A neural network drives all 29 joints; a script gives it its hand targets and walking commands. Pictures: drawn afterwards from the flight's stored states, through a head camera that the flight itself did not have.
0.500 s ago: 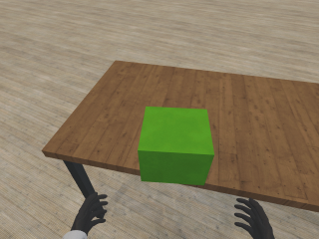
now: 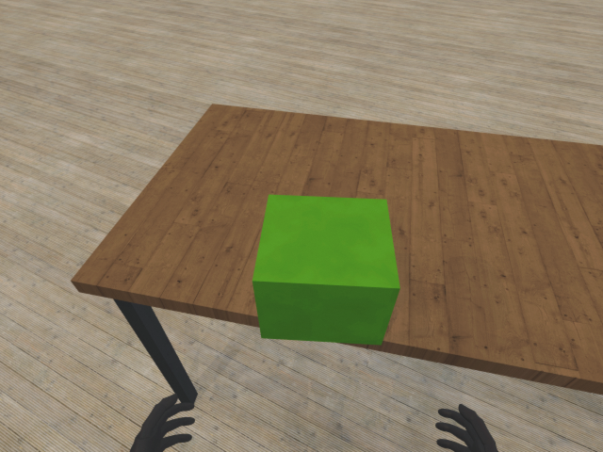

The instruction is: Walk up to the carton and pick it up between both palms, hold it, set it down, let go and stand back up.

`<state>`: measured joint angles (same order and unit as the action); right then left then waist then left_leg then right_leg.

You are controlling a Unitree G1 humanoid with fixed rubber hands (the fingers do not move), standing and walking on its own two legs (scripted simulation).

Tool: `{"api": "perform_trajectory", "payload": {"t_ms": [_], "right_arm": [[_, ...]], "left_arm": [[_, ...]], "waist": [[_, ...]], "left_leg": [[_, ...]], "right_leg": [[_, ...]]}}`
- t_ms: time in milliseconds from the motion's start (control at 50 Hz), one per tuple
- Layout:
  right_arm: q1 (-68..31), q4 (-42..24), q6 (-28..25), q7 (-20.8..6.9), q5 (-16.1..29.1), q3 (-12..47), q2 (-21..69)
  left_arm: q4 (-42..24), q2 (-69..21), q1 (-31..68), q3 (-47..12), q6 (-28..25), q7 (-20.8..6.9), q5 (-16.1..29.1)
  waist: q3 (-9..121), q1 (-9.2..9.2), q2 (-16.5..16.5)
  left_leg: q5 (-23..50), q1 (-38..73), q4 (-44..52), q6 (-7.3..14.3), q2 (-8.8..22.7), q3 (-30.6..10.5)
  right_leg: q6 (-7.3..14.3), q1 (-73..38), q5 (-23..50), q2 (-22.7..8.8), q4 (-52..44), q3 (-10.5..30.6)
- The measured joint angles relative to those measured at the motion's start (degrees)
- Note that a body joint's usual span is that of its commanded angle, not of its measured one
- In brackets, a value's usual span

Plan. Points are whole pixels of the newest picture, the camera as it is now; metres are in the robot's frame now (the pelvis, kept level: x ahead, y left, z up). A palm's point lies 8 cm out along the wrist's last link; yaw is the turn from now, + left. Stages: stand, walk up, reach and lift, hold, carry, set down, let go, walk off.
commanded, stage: set down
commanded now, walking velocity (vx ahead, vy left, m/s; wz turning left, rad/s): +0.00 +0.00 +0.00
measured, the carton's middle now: (324, 268) +0.41 +0.02 +0.00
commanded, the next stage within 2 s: let go in 1.42 s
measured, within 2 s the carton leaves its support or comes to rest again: neither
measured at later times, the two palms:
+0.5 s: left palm out of the picture +0.14 +0.23 -0.09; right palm out of the picture +0.15 -0.19 -0.09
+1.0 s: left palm out of the picture +0.13 +0.23 -0.12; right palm out of the picture +0.13 -0.19 -0.12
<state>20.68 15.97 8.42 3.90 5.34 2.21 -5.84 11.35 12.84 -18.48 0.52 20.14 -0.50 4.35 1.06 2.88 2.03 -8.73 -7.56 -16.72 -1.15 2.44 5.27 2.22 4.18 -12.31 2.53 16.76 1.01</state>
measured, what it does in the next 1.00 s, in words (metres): stands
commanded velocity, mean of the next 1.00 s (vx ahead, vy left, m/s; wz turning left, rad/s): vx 0.00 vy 0.00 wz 0.00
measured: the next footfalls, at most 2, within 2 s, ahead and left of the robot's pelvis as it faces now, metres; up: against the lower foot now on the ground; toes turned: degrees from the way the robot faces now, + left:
none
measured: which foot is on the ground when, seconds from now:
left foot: down 0.00-1.00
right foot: down 0.00-1.00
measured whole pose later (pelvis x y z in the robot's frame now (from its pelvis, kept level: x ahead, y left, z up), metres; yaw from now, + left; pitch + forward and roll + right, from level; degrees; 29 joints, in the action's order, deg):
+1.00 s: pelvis -0.04 +0.01 -0.01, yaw +1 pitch +1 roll +0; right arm -1.1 45.8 11.8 0.3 -0.4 -3.7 -5.0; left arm 31.3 9.1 1.8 2.2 36.1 0.9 -3.5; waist -6.0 0.7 2.5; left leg -9.6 -16.9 -25.3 0.0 2.0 4.5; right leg 1.5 13.6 -13.9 1.8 26.4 0.1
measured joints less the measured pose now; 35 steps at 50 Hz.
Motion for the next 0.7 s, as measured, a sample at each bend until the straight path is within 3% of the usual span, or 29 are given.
{"api": "perform_trajectory", "payload": {"t_ms": [700], "right_arm": [[-15.08, 21.05, 3.32, -2.47, -3.32, -3.3, 0.11]], "left_arm": [[13.68, -2.66, 13.74, 0.28, 12.03, 0.38, -6.19]], "waist": [[-4.47, -1.41, 0.33]], "left_leg": [[-0.49, -4.74, -4.73, 0.82, -0.46, -0.42]], "right_leg": [[-0.63, 4.77, -0.86, -0.62, 5.21, -0.51]]}}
